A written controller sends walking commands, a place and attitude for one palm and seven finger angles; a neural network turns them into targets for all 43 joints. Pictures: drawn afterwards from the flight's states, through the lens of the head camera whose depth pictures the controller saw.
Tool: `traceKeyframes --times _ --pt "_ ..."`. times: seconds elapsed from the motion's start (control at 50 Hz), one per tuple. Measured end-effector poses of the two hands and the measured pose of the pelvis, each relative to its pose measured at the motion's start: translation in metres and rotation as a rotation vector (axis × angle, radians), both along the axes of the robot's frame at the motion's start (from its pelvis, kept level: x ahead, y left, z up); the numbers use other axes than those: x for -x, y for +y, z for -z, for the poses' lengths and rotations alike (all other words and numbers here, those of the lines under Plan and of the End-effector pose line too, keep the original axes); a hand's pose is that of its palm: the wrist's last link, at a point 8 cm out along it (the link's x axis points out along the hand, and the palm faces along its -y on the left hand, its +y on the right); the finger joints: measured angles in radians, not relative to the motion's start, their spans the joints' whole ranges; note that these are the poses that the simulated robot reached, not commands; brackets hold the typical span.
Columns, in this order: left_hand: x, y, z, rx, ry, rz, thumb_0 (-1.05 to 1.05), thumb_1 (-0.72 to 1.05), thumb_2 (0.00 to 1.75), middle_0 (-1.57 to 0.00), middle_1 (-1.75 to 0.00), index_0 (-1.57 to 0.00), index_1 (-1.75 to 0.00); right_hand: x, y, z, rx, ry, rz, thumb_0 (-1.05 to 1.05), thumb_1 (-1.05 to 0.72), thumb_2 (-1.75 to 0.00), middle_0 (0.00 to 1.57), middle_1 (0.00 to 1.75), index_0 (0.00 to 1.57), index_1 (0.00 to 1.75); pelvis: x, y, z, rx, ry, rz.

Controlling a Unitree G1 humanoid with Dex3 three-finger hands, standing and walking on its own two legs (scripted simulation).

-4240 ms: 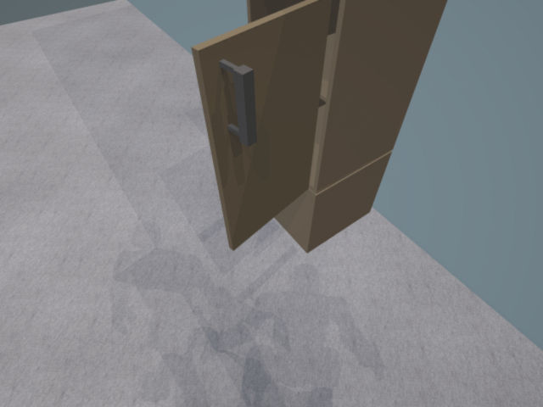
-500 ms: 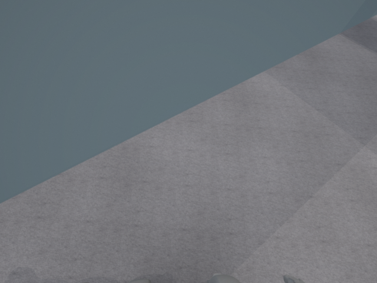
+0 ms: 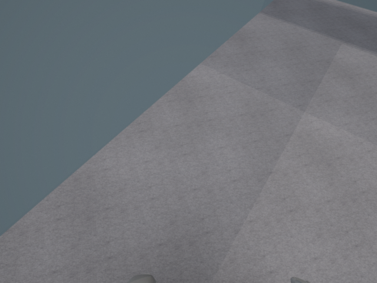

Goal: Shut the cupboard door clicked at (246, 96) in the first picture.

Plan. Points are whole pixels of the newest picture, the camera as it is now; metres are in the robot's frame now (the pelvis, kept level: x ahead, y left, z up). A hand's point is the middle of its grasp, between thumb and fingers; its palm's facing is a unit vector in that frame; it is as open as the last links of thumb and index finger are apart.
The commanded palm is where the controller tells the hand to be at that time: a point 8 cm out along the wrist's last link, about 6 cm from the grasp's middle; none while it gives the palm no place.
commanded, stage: walk around to get in front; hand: left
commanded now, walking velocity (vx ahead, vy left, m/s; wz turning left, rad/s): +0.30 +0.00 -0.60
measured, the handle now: out of the picture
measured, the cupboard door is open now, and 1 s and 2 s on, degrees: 100 100 100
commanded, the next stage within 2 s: walk to a spot facing it in 1.16 s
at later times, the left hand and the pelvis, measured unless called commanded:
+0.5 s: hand (171, 185) +0.39 +0.08 -0.17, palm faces -0.36 -0.91 -0.20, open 7.4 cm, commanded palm none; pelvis +0.16 -0.05 -0.02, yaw -17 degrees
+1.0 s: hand (170, 171) +0.44 +0.09 -0.19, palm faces -0.40 -0.90 -0.18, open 7.4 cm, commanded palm none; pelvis +0.40 -0.11 -0.01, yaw -30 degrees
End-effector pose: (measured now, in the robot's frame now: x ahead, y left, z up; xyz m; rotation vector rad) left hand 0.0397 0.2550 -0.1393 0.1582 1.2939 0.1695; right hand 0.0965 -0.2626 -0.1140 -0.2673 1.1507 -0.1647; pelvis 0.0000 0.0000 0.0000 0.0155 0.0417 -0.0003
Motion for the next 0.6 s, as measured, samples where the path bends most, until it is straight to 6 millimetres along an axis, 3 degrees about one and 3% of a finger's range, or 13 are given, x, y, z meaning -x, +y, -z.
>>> traceKeyframes --times 0.06,0.1,0.22,0.32,0.4,0.46,0.52,0.6 --pt "-0.011 0.009 0.014 0.03 0.031 0.025 0.01 0.91 0.9 -0.21 -0.3 -0.2 -0.3 -0.011 0.01 0.0 0.023 -0.067 0.016 0.01 -0.91 -0.9 0.2 0.3 0.2 0.3 -0.015 0.014 0.01 0.029 0.003 0.041" --pt "-0.028 0.013 0.017 0.041 0.048 0.054 0.01 0.91 0.9 -0.2 -0.3 -0.2 -0.3 -0.007 0.015 -0.002 0.032 -0.072 0.041 0.01 -0.91 -0.9 0.2 0.3 0.2 0.3 -0.024 0.018 0.009 0.036 -0.005 0.072" --pt "-0.118 0.004 0.002 0.069 -0.04 0.159 0.01 0.91 0.9 -0.2 -0.3 -0.2 -0.3 0.04 0.029 -0.008 0.01 0.087 0.145 0.0 -0.9 -0.9 0.2 0.3 0.2 0.3 -0.057 0.016 -0.007 0.055 0.0 0.133" --pt "-0.207 -0.03 -0.007 0.08 -0.113 0.284 0.01 0.91 0.9 -0.2 -0.3 -0.19 -0.29 0.085 0.035 -0.003 -0.035 0.243 0.281 0.0 -0.9 -0.9 0.2 0.3 0.2 0.3 -0.089 0.004 -0.007 0.055 0.004 0.198" --pt "-0.282 -0.074 -0.008 0.076 -0.16 0.402 0.01 0.91 0.9 -0.2 -0.3 -0.19 -0.29 0.112 0.036 0.007 -0.082 0.353 0.393 0.01 -0.9 -0.9 0.2 0.3 0.2 0.3 -0.121 -0.016 0.002 0.039 0.002 0.249" --pt "-0.334 -0.112 -0.004 0.068 -0.234 0.468 0.01 0.91 0.9 -0.2 -0.3 -0.19 -0.3 0.12 0.031 0.021 -0.124 0.429 0.454 0.01 -0.9 -0.9 0.2 0.3 0.2 0.3 -0.147 -0.039 0.017 0.026 -0.008 0.272" --pt "-0.361 -0.135 -0.003 0.055 -0.286 0.474 0.01 0.91 0.9 -0.2 -0.3 -0.2 -0.3 0.1 0.013 0.033 -0.15 0.448 0.496 0.01 -0.9 -0.9 0.2 0.3 0.2 0.3 -0.166 -0.057 0.023 0.021 -0.019 0.305" --pt "-0.361 -0.149 -0.005 0.038 -0.193 0.48 0.0 0.91 0.9 -0.2 -0.3 -0.2 -0.3 0.023 -0.024 0.028 -0.124 0.296 0.503 0.01 -0.91 -0.9 0.2 0.3 0.2 0.3 -0.194 -0.073 0.008 0.023 -0.01 0.342"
